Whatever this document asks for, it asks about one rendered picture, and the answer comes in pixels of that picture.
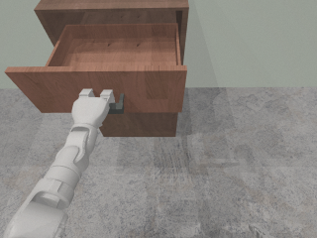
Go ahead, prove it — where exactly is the robot left upper arm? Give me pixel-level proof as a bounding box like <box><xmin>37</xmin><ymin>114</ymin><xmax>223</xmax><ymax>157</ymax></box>
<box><xmin>7</xmin><ymin>201</ymin><xmax>68</xmax><ymax>238</ymax></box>

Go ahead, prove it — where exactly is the drawer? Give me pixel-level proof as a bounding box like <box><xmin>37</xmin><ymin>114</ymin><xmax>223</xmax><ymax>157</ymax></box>
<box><xmin>4</xmin><ymin>23</ymin><xmax>187</xmax><ymax>113</ymax></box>

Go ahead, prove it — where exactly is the right robot hand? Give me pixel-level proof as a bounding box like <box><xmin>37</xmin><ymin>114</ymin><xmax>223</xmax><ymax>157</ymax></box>
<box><xmin>249</xmin><ymin>223</ymin><xmax>274</xmax><ymax>238</ymax></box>

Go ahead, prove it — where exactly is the handle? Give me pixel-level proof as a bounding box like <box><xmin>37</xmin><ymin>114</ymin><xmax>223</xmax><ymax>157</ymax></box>
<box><xmin>108</xmin><ymin>93</ymin><xmax>125</xmax><ymax>114</ymax></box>

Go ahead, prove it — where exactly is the cabinet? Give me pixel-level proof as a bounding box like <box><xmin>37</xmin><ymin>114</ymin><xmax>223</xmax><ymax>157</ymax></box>
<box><xmin>34</xmin><ymin>0</ymin><xmax>189</xmax><ymax>137</ymax></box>

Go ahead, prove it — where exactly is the robot left forearm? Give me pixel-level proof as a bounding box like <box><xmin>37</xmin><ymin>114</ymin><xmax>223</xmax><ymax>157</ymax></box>
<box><xmin>3</xmin><ymin>123</ymin><xmax>98</xmax><ymax>238</ymax></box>

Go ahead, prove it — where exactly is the left robot hand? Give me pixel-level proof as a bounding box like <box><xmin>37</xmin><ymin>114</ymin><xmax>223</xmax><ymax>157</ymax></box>
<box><xmin>71</xmin><ymin>88</ymin><xmax>115</xmax><ymax>129</ymax></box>

